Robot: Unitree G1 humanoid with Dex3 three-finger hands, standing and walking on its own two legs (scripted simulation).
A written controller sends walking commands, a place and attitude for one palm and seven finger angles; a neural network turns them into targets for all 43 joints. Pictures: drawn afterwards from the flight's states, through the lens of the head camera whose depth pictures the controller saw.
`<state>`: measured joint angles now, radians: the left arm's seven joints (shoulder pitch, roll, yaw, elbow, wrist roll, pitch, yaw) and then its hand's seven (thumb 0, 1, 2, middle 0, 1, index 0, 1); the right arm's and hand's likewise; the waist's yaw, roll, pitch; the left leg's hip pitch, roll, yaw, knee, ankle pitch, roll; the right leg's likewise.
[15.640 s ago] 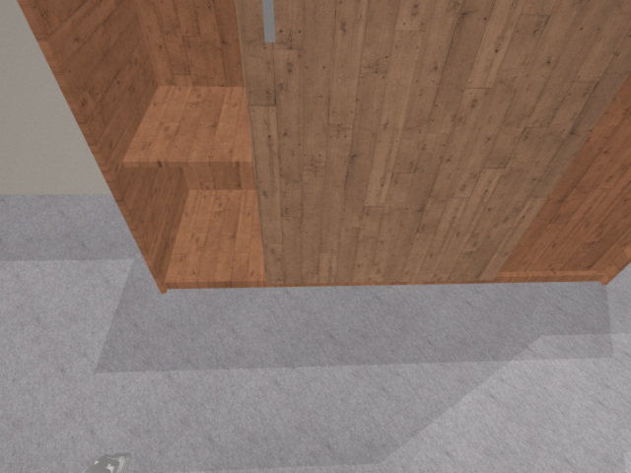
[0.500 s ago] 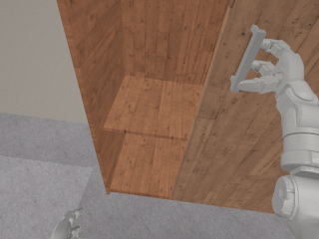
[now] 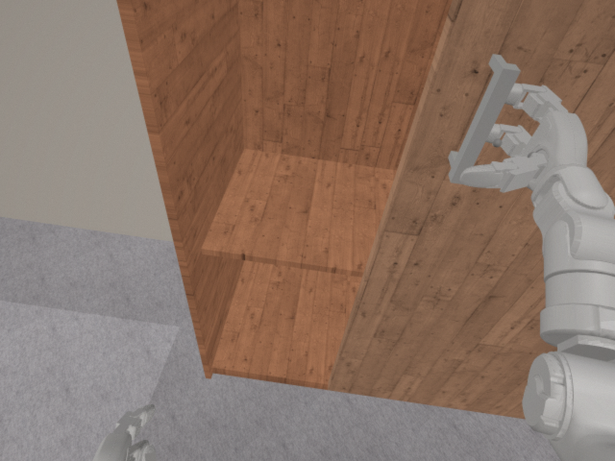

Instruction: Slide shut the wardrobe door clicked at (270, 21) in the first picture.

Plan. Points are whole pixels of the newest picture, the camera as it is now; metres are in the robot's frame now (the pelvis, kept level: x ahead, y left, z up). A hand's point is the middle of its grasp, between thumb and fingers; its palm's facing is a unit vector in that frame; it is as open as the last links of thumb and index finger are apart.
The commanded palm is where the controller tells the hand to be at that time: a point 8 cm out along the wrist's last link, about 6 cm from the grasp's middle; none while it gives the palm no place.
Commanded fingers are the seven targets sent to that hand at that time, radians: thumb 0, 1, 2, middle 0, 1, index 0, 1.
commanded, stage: slide the fingers in behind the handle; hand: right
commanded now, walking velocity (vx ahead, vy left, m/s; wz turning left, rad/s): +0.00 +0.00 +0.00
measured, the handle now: (476, 122) +0.48 -0.15 +0.26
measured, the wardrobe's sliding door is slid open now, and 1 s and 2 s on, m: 0.38 0.38 0.38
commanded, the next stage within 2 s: move the hooked fingers beside the handle in 0.20 s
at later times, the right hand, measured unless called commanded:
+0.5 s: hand (493, 144) +0.43 -0.16 +0.26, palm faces +0.05 +1.00 -0.01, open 14.1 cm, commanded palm +0.40 -0.21 +0.26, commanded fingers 0.00 0.50 -0.30 0.30 1.20 0.30 1.20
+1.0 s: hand (507, 150) +0.42 -0.17 +0.26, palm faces +0.05 +1.00 -0.03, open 14.0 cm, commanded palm +0.40 -0.23 +0.26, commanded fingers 0.00 0.50 -0.30 0.30 1.20 0.30 1.20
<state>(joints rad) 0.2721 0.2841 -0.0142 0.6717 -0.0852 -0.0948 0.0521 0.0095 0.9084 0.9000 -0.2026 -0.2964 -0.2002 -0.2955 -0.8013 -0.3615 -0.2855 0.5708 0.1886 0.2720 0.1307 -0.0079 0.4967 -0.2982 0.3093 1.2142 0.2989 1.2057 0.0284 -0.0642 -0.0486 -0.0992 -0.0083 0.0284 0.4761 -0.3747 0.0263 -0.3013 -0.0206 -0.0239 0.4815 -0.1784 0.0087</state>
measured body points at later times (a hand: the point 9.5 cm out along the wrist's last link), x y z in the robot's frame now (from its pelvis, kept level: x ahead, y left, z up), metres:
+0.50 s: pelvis +0.00 +0.00 +0.00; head -0.02 +0.03 +0.45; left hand +0.15 +0.25 -0.10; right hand +0.42 -0.21 +0.26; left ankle -0.08 +0.10 -0.74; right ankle +0.05 -0.13 -0.74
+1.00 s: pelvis +0.00 +0.00 +0.00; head -0.02 +0.03 +0.45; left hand +0.15 +0.25 -0.10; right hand +0.41 -0.23 +0.26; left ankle -0.08 +0.10 -0.74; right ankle +0.05 -0.13 -0.74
